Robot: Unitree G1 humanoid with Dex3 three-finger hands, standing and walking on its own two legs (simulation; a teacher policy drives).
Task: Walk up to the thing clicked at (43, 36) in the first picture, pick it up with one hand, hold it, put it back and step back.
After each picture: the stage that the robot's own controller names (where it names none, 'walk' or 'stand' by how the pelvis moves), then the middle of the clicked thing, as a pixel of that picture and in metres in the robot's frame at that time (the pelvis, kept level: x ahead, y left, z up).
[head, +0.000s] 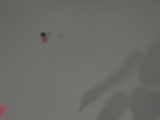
stand; (43, 37) +1.56 +0.50 -0.72
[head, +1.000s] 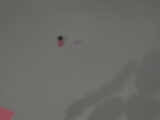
walk; (60, 41) +1.47 +0.22 -0.69
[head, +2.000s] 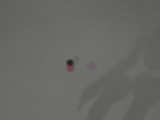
walk; (70, 65) +0.99 +0.14 -0.70
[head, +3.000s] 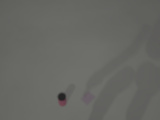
walk; (62, 99) +0.64 +0.17 -0.70
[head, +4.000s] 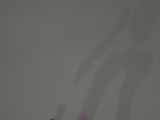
stand; out of the picture +0.42 +0.22 -0.71
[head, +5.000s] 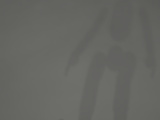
stand; out of the picture +0.34 +0.24 -0.71
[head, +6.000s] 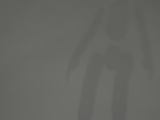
stand; out of the picture +0.35 +0.27 -0.72
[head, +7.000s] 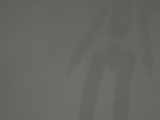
stand; out of the picture +0.33 +0.24 -0.73
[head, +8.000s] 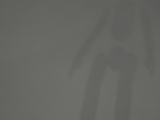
stand; out of the picture +0.33 +0.23 -0.73
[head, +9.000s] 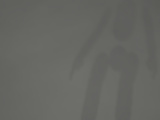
stand; out of the picture +0.33 +0.23 -0.73
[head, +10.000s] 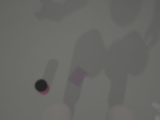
go down; (42, 87) +0.40 +0.23 -0.46
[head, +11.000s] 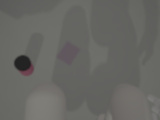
go down; (24, 66) +0.42 +0.27 -0.31
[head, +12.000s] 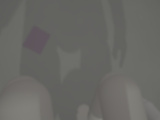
close in; out of the picture +0.40 +0.30 -0.24
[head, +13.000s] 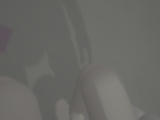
close; out of the picture +0.39 +0.32 -0.22
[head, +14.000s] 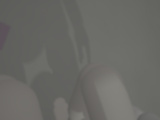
lift; out of the picture +0.38 +0.31 -0.22
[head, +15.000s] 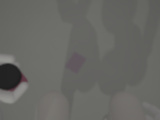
lift; (12, 80) +0.32 +0.24 -0.03
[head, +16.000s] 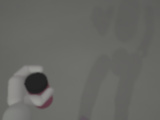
hold; (39, 91) +0.32 +0.16 +0.03
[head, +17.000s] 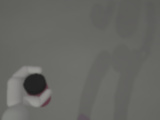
hold; (38, 91) +0.33 +0.17 +0.02
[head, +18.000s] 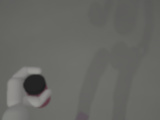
hold; (38, 91) +0.33 +0.17 +0.00
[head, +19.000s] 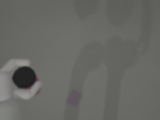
crouch; (28, 82) +0.36 +0.19 -0.04
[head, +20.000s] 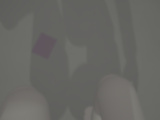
lower; out of the picture +0.45 +0.30 -0.10
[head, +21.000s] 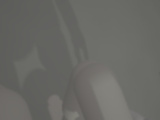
lower; out of the picture +0.41 +0.32 -0.22
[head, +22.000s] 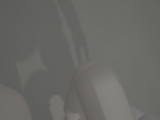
lower; out of the picture +0.40 +0.33 -0.22
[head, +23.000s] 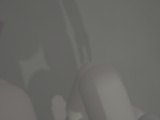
lower; out of the picture +0.39 +0.33 -0.22
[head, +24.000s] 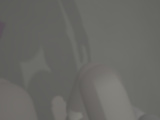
lower; out of the picture +0.39 +0.33 -0.22
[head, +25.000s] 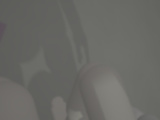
open; out of the picture +0.39 +0.33 -0.22
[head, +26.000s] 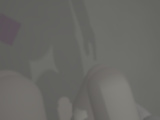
stand; out of the picture +0.39 +0.32 -0.23
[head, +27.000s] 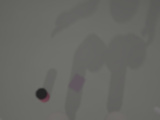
walk; (43, 95) +0.40 +0.24 -0.52
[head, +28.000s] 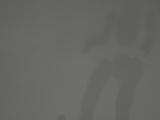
stand; out of the picture +0.37 +0.23 -0.66
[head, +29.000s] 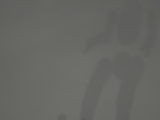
stand; out of the picture +0.37 +0.23 -0.67
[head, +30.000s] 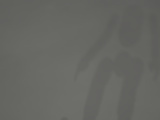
stand; out of the picture +0.37 +0.22 -0.70
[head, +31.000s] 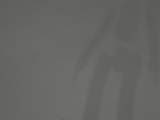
stand; out of the picture +0.36 +0.24 -0.73
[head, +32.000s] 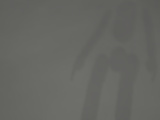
stand; out of the picture +0.34 +0.25 -0.73
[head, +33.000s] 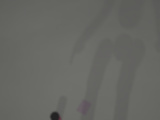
walk; (56, 118) +0.42 +0.26 -0.70
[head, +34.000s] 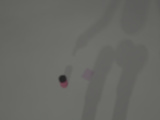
walk; (63, 81) +0.70 +0.21 -0.70
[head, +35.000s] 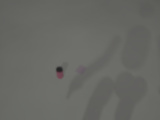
stand; (59, 72) +1.01 +0.22 -0.71
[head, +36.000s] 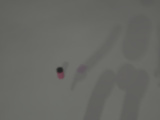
stand; (60, 73) +0.96 +0.25 -0.72
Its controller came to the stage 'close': yes
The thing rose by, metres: 0.72
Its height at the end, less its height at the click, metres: +0.00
